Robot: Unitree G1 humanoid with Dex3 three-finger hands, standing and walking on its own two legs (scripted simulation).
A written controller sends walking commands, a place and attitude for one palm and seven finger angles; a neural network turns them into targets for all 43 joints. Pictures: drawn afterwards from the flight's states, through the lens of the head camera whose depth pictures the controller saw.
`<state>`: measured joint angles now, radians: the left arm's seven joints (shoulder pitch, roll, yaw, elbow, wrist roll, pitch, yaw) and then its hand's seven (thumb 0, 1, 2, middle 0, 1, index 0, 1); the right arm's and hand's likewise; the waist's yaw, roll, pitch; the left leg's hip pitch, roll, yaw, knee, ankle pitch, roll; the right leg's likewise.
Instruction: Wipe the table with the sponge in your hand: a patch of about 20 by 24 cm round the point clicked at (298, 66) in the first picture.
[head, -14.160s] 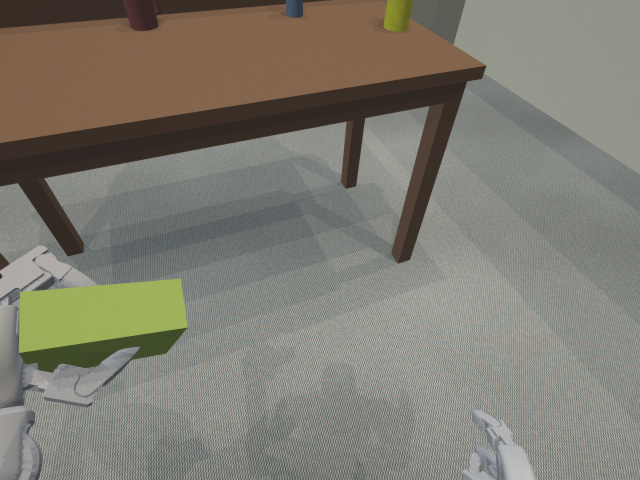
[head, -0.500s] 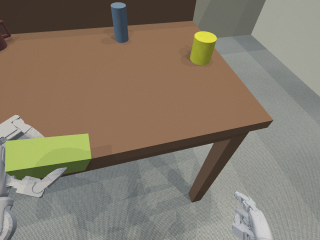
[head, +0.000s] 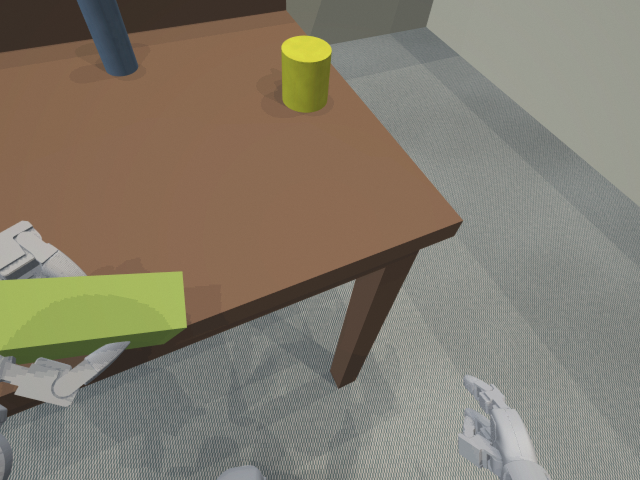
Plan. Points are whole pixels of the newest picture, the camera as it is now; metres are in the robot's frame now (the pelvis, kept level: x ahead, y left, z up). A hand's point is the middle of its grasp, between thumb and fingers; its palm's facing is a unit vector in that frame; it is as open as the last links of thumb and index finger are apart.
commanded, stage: come to a stop and stand still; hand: left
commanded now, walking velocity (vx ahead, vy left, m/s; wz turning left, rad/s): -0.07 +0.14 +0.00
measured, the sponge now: (124, 316) +0.24 +0.19 +0.14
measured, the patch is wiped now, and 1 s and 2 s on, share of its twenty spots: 0.00 0.00 0.00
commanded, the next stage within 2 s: look again from close up in 1.08 s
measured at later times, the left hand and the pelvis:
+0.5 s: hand out of the picture +0.20 +0.27 +0.16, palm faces +0.34 -0.84 -0.42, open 8.9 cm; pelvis -0.01 +0.03 +0.02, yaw +0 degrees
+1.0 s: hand out of the picture +0.18 +0.32 +0.17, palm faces +0.37 -0.82 -0.42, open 8.9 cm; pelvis -0.04 +0.08 +0.02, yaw -1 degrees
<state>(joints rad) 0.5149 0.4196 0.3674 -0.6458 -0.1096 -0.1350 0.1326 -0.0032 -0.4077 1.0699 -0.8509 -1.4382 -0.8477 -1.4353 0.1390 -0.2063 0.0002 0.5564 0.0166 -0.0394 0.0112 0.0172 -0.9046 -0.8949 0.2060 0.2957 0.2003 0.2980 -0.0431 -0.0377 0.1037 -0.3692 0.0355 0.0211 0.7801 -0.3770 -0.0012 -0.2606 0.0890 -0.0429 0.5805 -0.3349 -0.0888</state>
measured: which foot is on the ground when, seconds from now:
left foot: down 0.00-1.00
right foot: down 0.00-1.00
